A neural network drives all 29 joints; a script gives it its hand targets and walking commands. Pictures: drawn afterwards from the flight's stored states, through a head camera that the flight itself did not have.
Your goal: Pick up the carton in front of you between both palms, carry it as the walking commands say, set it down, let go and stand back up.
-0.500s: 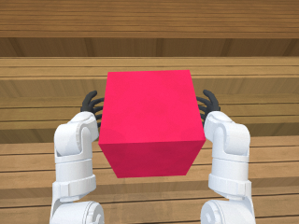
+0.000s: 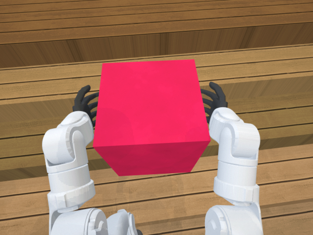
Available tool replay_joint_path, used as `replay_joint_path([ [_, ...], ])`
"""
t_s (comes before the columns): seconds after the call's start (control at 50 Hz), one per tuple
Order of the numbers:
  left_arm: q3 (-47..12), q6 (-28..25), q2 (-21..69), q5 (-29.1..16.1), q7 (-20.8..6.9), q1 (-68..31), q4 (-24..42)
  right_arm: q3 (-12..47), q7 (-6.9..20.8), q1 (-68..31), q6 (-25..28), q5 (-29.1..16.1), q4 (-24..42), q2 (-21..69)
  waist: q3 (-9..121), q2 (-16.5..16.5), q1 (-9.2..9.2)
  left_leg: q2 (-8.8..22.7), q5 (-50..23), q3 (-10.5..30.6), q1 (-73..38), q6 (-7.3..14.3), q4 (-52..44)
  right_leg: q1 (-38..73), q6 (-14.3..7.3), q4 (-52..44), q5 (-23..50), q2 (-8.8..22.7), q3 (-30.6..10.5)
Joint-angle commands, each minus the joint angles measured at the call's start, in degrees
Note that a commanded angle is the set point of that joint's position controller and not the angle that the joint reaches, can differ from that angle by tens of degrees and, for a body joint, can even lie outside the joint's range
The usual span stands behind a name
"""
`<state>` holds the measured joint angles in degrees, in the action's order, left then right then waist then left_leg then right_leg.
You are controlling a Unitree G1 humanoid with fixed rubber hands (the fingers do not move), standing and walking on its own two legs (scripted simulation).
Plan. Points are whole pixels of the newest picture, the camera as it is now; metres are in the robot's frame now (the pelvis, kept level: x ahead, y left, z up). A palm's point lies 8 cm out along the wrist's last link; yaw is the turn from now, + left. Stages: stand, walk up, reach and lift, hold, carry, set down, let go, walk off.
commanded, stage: carry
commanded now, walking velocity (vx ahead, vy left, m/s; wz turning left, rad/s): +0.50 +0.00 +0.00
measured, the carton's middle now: (152, 124) +0.37 -0.03 +0.05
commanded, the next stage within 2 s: none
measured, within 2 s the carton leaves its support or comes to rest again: neither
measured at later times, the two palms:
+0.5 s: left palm out of the picture +0.64 +0.16 +0.33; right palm out of the picture +0.68 -0.13 +0.34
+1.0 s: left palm out of the picture +1.02 +0.13 +0.47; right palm out of the picture +0.97 -0.17 +0.47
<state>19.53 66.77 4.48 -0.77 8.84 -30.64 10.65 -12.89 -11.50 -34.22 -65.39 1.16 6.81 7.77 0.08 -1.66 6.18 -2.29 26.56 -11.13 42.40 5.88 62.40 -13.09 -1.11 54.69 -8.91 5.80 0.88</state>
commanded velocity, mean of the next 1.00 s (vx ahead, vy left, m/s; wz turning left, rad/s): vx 0.50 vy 0.00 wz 0.00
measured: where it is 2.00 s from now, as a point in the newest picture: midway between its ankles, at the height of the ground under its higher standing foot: (131, 5)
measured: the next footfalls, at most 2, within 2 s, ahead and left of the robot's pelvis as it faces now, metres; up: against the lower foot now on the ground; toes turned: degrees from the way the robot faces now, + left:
right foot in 0.34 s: +0.39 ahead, -0.12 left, +0.14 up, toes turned -7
left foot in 0.76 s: +0.65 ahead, +0.12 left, +0.28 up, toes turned +8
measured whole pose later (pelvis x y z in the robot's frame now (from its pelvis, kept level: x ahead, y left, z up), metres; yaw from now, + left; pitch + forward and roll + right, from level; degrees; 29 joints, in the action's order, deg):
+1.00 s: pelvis +0.63 +0.03 +0.35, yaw +0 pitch +5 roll +3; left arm 25.8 68.9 8.1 6.2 7.6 -37.3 7.5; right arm -14.2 -13.7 -38.1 -67.6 -1.2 3.2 6.2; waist -2.2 -1.7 12.2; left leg -1.3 23.5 -9.6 21.9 3.1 40.3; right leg -46.1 -6.1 106.3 -18.6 -2.8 -2.5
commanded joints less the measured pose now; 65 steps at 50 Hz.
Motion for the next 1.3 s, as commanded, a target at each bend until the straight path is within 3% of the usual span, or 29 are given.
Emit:
replay_joint_path([
  [0.0,-33.63,-2.0,37.47,-5.08,-0.59,-31.81,5.54,41.03,3.13,-36.21,1.93,-18.1,12.02,44.51,48.83,10.16,2.25,18.27,-65.72,46.62,-65.02,15.72,-26.07,-25.22,-1.21,57.68,-7.32,-14.62,-15.2],
  [0.06,-31.07,-2.57,37.78,-2.16,0.38,-31.1,5.45,45.01,5.76,-42.91,2.43,-24.55,15.95,46.68,30.1,5.52,5.37,16.04,-40.56,42.53,-63.34,8.85,-30.54,-48.24,-4.77,59.3,-11.23,-11.61,-10.66],
  [0.1,-32.08,-3.07,36.4,-1.56,0.15,-34.09,7.21,45.46,6.96,-46.11,2.19,-26.61,16.9,48.92,28.83,-2.42,2.02,17.19,-28.71,37.26,-59.86,7.96,-34.55,-47.82,-6.29,56.19,-11.87,-9.33,-8.31],
  [0.24,-30.44,3.53,31.64,0.41,1.78,-36.62,-0.77,35.71,6.19,-42.18,-3.98,-22.85,3.54,39.68,13.83,3.58,-1.63,13.98,-30.42,19.15,-45.1,7.38,-50.95,-54.92,-6.0,40.03,-20.04,0.14,5.97],
  [0.26,-29.61,4.35,30.07,-0.32,2.17,-37.3,-1.84,35.14,5.95,-44.41,-4.75,-23.26,3.52,39.97,14.49,1.84,-3.87,11.34,-47.21,11.44,-34.35,6.6,-55.06,-37.49,-6.5,21.54,-18.46,-2.58,9.8],
  [0.32,-34.31,6.15,36.95,-6.11,2.37,-44.16,-3.27,26.27,4.66,-39.69,-6.79,-15.55,-2.03,36.16,27.65,20.05,-11.89,12.16,-110.45,1.6,-37.84,5.03,-34.54,-11.66,-7.33,9.07,-4.41,-11.72,19.33],
  [0.36,-36.03,5.58,41.55,-8.94,1.38,-46.97,-1.73,23.26,3.8,-41.89,-6.83,-10.46,-1.57,34.78,37.5,7.29,-21.04,5.16,-90.02,3.95,-30.49,-1.63,8.36,12.31,-10.82,-20.54,11.72,-9.63,2.73],
  [0.38,-36.63,5.4,42.19,-9.86,0.83,-45.93,-4.02,21.36,3.64,-35.91,-7.16,-7.38,-3.96,35.57,35.83,-10.36,-14.82,-6.73,-18.82,8.4,-7.3,-6.1,34.29,22.05,-20.03,-31.13,39.88,6.72,-29.9],
  [0.4,-39.5,4.94,45.21,-13.47,0.19,-48.63,-3.43,18.95,3.39,-32.81,-6.73,-4.68,-4.71,33.24,41.37,-7.47,-12.83,-5.13,-13.68,20.71,-3.67,-4.35,51.42,21.75,-24.95,-27.4,41.05,13.81,-38.89],
  [0.48,-45.34,2.84,55.65,-24.39,-2.1,-64.52,2.49,16.95,2.22,-41.54,-5.09,-1.95,0.21,33.29,27.72,8.03,-9.0,3.74,-12.01,19.88,9.72,0.7,44.59,11.35,-13.45,-30.24,-10.21,9.85,-29.58],
  [0.56,-42.97,2.87,51.26,-22.78,-2.42,-60.4,-0.18,18.7,1.83,-39.96,-5.07,-1.2,-1.97,31.73,21.43,1.54,-13.06,4.77,-4.01,10.56,26.06,1.92,50.08,20.5,-15.38,-36.19,-0.83,10.75,-21.75],
  [0.66,-34.61,5.89,44.39,-17.91,-2.01,-53.4,-7.69,20.07,0.72,-40.81,-9.13,-2.96,-6.74,32.33,12.27,-1.02,-11.48,9.87,1.28,6.67,35.75,0.37,41.35,14.57,-11.67,-45.52,-14.58,9.68,-12.35],
  [0.72,-30.08,7.2,43.24,-14.78,-2.32,-53.72,-7.91,24.36,0.66,-46.34,-8.82,-7.1,-6.61,37.48,16.7,-9.5,-6.78,5.26,-9.43,-4.73,-0.93,1.77,13.28,-2.49,-10.77,-52.67,28.99,3.21,6.41],
  [0.76,-27.83,7.34,43.21,-11.25,-2.4,-49.95,-11.65,26.39,0.56,-46.9,-8.13,-9.12,-7.86,41.11,27.14,-13.22,-1.94,-1.68,-10.22,-8.5,-9.19,3.91,5.89,12.5,-9.21,-33.14,83.5,4.03,9.47],
  [0.78,-26.35,6.62,42.06,-8.45,-2.36,-48.2,-10.55,29.17,1.03,-47.35,-7.41,-10.63,-6.88,44.65,33.15,-12.02,2.79,-3.43,-17.54,-8.25,-18.21,2.39,-7.52,18.77,-7.05,-16.38,91.52,3.29,9.84],
  [0.8,-25.89,6.29,42.2,-6.48,-2.27,-47.07,-11.51,29.35,1.68,-47.3,-6.61,-11.84,-6.24,46.45,36.34,-12.3,5.26,-4.59,-21.8,-7.95,-27.12,-0.03,-22.99,17.38,-5.12,-0.93,86.87,0.62,10.83],
  [0.82,-24.06,5.63,41.64,-3.81,-2.41,-45.03,-10.75,32.32,2.47,-47.04,-5.55,-13.48,-4.47,50.86,34.81,-8.74,4.87,3.97,-29.54,11.12,-40.0,1.89,-32.69,3.99,-2.17,14.04,42.49,-1.04,4.64],
  [0.84,-23.39,5.11,42.13,-2.8,-2.47,-39.81,-10.44,34.42,2.93,-48.4,-4.13,-16.71,-0.82,50.55,43.72,15.42,1.77,21.06,-73.03,41.6,-59.23,14.6,-28.26,-21.44,1.12,42.83,-8.52,-13.14,-5.26],
  [0.86,-24.3,4.05,42.09,-0.97,-2.37,-40.64,-9.91,35.83,3.91,-50.35,-3.19,-18.09,1.6,51.78,48.93,13.95,2.17,19.8,-57.32,47.23,-59.6,18.08,-29.47,-26.59,-1.21,54.93,-7.64,-12.49,-12.5],
  [0.94,-27.06,-0.01,43.22,0.47,-1.3,-45.66,-3.03,42.65,7.71,-58.55,0.01,-26.13,7.83,57.98,29.82,-0.99,1.94,19.2,-23.53,39.84,-56.11,8.75,-35.64,-47.87,-6.09,56.61,-9.06,-6.69,-8.37],
  [1.04,-30.59,0.13,38.17,1.02,0.12,-40.48,-1.17,40.64,7.22,-50.55,-0.45,-25.47,6.4,49.19,21.3,5.87,2.67,21.68,-29.72,28.4,-62.69,8.56,-41.84,-70.23,-7.15,62.81,-21.98,-2.02,-0.28],
  [1.08,-31.45,1.72,36.5,-0.28,0.71,-39.9,-0.43,37.92,6.75,-46.43,-2.34,-24.47,5.49,45.45,16.64,2.6,0.03,17.07,-28.45,19.88,-51.8,6.2,-50.65,-60.75,-7.06,43.03,-24.11,1.06,3.54],
  [1.14,-32.86,4.21,35.27,-3.27,1.79,-41.57,-1.18,33.17,5.89,-43.08,-4.86,-20.42,2.15,42.36,26.3,12.58,-7.01,12.07,-88.43,2.56,-32.99,5.41,-46.9,-14.53,-8.51,15.92,-6.83,-7.96,16.24],
  [1.16,-35.16,4.4,37.78,-5.12,1.87,-40.12,-1.49,30.83,5.6,-41.72,-5.32,-18.16,2.17,40.17,32.21,18.56,-14.17,13.42,-107.12,0.97,-37.97,4.03,-33.69,-7.6,-8.22,11.97,-3.56,-10.01,16.75],
  [1.18,-37.12,4.37,40.7,-7.25,1.48,-44.38,-0.47,29.08,4.97,-41.84,-5.26,-14.5,2.53,39.05,37.52,10.85,-19.1,7.34,-105.68,0.67,-36.83,-0.36,-11.87,5.28,-7.29,-6.23,1.37,-13.36,14.47],
  [1.2,-38.28,4.05,43.23,-9.07,1.11,-43.21,0.76,26.78,4.28,-40.42,-5.51,-11.64,2.35,37.77,40.44,3.96,-22.53,2.52,-71.02,4.16,-29.83,-3.32,15.19,17.54,-9.86,-25.4,18.57,-8.46,-0.47],
  [1.22,-40.08,4.17,44.68,-11.56,0.47,-43.83,0.43,25.29,4.08,-36.5,-5.67,-8.99,0.27,38.5,34.28,-8.22,-14.82,-6.64,-8.88,12.74,-2.76,-4.63,34.83,30.32,-15.74,-19.34,65.14,4.58,-20.43],
  [1.24,-43.22,3.72,47.11,-14.89,-0.21,-45.84,0.88,20.36,3.71,-28.85,-5.15,-4.55,-0.35,33.02,46.76,-7.17,-15.6,-7.68,-9.15,23.2,0.22,-4.95,51.49,32.48,-24.04,-19.42,61.34,12.56,-35.89],
  [1.28,-46.18,2.07,51.09,-20.09,-1.84,-57.48,7.17,19.05,3.37,-35.91,-5.35,-2.69,-0.09,34.98,38.18,-0.72,-13.6,-2.43,-7.33,19.75,12.14,-1.11,51.5,29.41,-20.69,-24.15,23.47,11.04,-38.17],
])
